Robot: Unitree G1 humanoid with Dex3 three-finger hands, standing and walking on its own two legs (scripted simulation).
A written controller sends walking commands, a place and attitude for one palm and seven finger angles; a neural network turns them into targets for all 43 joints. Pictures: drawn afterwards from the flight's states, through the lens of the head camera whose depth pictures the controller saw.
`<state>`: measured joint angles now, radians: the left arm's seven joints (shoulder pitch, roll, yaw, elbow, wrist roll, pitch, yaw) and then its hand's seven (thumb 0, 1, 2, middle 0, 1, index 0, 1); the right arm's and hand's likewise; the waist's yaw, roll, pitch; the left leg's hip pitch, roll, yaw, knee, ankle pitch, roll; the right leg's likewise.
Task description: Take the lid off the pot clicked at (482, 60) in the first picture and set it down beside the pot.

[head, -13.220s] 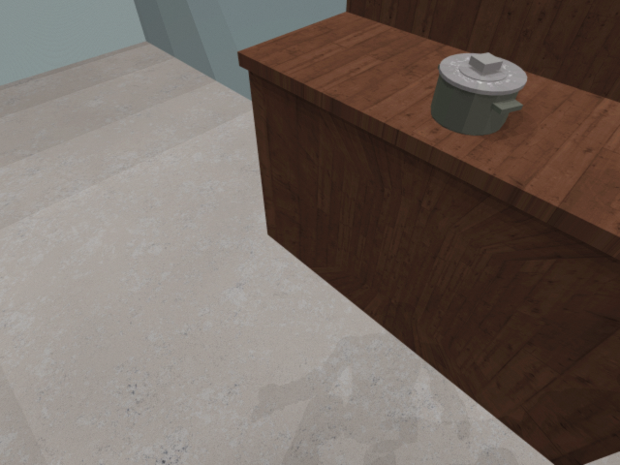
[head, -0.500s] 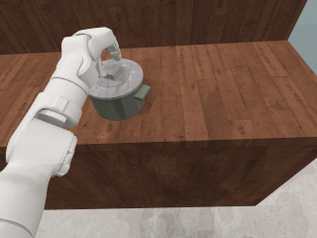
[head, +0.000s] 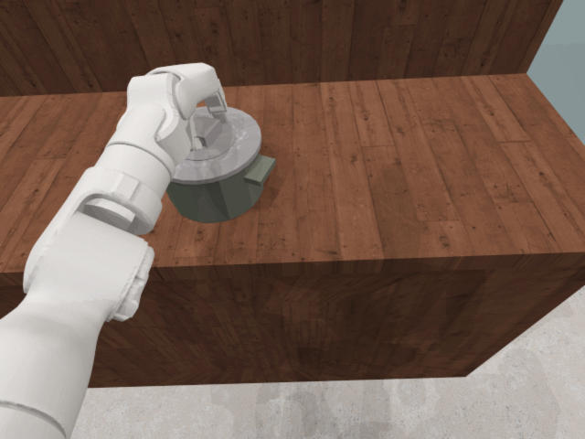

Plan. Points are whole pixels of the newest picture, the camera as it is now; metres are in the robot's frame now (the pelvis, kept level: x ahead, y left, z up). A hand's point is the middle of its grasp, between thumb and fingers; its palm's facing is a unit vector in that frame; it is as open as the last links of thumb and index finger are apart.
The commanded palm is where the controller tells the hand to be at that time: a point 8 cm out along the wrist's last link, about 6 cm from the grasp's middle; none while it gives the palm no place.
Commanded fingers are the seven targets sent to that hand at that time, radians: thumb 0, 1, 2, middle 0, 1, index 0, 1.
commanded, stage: lower the open fingers around the knob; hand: left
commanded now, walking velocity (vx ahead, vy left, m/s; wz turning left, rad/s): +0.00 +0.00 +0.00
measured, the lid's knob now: (201, 130) +0.52 +0.11 +0.15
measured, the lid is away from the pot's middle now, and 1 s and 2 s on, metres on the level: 0.00 0.00 0.00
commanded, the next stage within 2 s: close the fingers and squeeze the knob in 0.30 s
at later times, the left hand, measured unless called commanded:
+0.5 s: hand (195, 131) +0.48 +0.11 +0.18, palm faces -0.36 -0.04 -0.93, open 10.2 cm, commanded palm +0.47 +0.11 +0.23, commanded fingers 0.00 -0.10 1.04 -0.53 -0.70 -0.53 -0.70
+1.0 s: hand (200, 133) +0.48 +0.10 +0.17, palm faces -0.36 -0.04 -0.93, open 8.6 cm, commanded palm +0.47 +0.11 +0.23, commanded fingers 0.00 0.18 0.94 -0.63 -0.99 -0.63 -0.99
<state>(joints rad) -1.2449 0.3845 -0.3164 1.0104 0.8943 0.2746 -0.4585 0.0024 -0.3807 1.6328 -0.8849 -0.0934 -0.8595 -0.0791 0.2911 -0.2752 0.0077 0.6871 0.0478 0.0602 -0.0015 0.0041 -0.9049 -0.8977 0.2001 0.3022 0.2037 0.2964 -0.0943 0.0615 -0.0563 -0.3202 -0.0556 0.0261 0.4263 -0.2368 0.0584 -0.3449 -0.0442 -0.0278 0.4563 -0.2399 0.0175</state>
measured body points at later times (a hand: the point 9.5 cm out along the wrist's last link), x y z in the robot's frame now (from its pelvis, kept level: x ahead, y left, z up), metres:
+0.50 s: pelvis +0.00 +0.00 +0.00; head +0.04 -0.03 +0.45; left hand +0.49 +0.11 +0.23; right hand +0.08 -0.26 -0.13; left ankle -0.02 +0.08 -0.74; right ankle -0.01 -0.13 -0.74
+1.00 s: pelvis +0.00 +0.00 +0.00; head +0.04 -0.03 +0.45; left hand +0.49 +0.10 +0.23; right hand +0.07 -0.26 -0.14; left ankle -0.02 +0.08 -0.74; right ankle -0.01 -0.13 -0.74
